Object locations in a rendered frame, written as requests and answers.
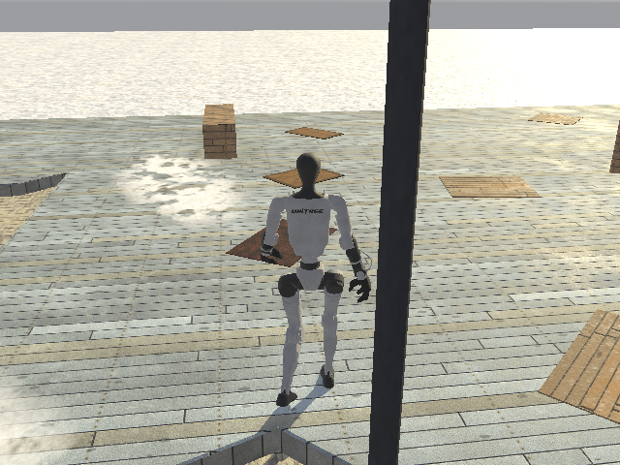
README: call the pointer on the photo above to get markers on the left robot forearm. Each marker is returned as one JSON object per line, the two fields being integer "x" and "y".
{"x": 265, "y": 249}

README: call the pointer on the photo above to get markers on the right robot thigh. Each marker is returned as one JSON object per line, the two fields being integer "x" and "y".
{"x": 334, "y": 283}

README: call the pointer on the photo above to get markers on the robot left hand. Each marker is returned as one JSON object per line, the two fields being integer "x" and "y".
{"x": 275, "y": 253}

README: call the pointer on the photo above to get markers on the robot right hand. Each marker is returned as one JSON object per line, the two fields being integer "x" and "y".
{"x": 365, "y": 288}

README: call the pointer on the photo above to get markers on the right robot shin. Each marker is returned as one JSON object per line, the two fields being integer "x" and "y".
{"x": 330, "y": 342}

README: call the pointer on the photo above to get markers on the left robot upper arm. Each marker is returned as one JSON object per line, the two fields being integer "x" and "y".
{"x": 274, "y": 216}

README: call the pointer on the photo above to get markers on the right robot forearm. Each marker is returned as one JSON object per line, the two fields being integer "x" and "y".
{"x": 356, "y": 261}

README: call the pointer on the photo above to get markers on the right robot upper arm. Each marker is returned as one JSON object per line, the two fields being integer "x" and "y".
{"x": 343, "y": 219}

